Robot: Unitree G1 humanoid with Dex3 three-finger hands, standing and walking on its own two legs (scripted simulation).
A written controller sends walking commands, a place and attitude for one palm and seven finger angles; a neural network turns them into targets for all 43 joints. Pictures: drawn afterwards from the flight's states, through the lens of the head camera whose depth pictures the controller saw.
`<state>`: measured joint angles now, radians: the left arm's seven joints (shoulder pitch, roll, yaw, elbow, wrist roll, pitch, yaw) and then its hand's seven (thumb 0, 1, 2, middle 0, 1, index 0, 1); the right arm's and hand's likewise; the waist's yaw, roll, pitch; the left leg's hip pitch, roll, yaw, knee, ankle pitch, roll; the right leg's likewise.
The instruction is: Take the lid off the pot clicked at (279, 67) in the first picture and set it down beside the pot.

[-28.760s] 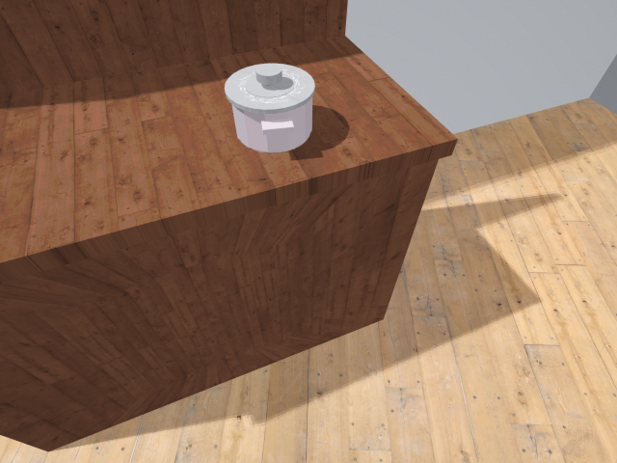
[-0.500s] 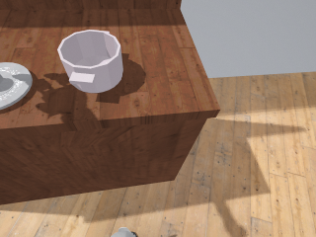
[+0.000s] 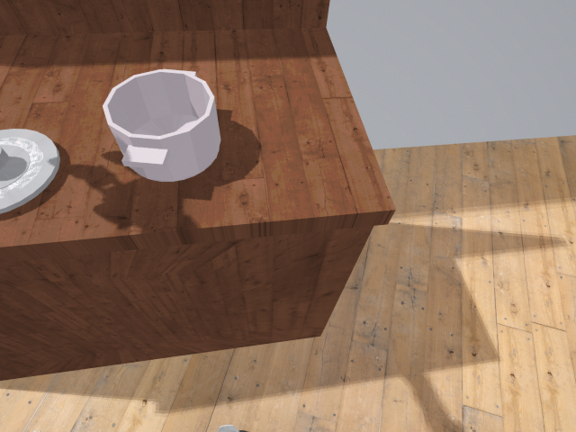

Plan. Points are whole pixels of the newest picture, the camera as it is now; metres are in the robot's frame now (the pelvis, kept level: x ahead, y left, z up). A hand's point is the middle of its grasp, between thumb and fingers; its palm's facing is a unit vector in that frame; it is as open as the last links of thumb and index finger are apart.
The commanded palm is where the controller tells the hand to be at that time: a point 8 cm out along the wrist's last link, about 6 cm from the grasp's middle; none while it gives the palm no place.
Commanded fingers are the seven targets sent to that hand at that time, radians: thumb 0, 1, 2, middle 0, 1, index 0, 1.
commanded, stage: raise the empty hand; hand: left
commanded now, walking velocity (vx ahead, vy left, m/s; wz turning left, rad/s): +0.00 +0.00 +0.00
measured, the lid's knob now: out of the picture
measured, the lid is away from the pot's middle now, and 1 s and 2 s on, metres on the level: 0.24 0.24 0.24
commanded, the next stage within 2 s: draw the hand back to the body in 0.20 s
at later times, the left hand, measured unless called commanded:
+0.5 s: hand out of the picture +0.46 +0.37 +0.26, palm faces -0.22 -0.14 -0.97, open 11.1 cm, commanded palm +0.45 +0.37 +0.32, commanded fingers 0.00 -0.09 0.82 -0.43 -0.71 -0.43 -0.71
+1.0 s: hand out of the picture +0.44 +0.31 +0.30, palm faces +0.47 -0.79 -0.38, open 11.0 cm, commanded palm +0.37 +0.34 +0.31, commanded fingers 0.00 0.06 0.83 -0.39 -0.65 -0.39 -0.65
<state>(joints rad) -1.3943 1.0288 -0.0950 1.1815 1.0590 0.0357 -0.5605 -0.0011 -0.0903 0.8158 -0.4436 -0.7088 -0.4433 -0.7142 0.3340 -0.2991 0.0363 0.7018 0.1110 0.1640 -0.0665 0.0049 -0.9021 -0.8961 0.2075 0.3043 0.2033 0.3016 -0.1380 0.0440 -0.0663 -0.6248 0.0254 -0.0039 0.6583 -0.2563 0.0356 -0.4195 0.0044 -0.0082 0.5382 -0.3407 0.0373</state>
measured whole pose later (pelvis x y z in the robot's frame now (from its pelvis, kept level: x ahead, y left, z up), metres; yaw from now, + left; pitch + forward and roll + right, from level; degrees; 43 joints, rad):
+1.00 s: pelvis +0.00 -0.02 +0.01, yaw +0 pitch +4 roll -2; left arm -0.86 0.75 0.37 0.68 0.11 -0.05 -0.06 0.00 -0.08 0.82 -0.44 -0.70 -0.44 -0.71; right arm 0.26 -0.26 0.06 0.57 0.08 0.09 -0.06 0.01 -0.90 -0.90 0.21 0.30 0.20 0.30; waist -0.03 0.02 0.01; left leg -0.39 0.03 0.01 0.54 -0.23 0.01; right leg -0.20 0.01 0.00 0.44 -0.31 0.02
